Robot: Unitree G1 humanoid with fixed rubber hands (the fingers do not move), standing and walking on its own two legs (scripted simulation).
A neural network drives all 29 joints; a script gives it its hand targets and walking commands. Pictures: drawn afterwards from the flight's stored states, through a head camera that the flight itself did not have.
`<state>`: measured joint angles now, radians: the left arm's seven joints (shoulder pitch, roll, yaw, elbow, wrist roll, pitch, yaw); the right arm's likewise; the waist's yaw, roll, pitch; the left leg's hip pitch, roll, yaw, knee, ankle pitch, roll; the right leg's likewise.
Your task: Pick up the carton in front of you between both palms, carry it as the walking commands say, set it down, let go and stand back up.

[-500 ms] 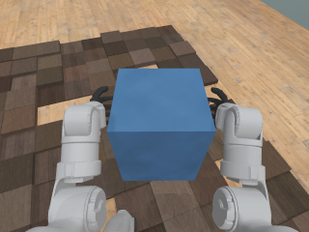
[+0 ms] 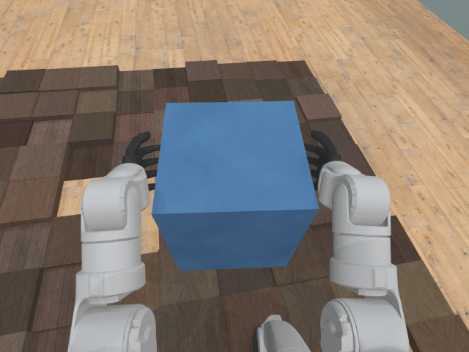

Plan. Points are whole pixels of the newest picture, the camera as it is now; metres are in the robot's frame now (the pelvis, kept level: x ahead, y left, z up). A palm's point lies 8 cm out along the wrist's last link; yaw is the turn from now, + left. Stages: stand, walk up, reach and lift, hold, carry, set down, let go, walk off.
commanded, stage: carry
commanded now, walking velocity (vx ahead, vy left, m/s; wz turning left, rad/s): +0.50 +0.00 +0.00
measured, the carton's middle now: (231, 193) +0.38 -0.01 +0.04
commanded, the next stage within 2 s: none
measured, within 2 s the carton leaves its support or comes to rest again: neither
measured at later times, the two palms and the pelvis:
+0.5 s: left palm (117, 38) +0.63 +0.20 +0.18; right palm (273, 36) +0.65 -0.10 +0.18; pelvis +0.29 +0.01 +0.01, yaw +5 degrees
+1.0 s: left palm (169, 20) +0.91 +0.14 +0.08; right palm (273, 20) +0.95 -0.16 +0.08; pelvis +0.57 -0.03 +0.01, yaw +4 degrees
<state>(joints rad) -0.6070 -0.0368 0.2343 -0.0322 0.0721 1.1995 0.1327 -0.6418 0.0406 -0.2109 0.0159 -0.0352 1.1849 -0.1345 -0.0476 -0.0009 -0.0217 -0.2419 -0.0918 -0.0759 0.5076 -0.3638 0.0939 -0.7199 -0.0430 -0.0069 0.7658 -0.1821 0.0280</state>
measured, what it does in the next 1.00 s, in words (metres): walks ahead: right foot, then left foot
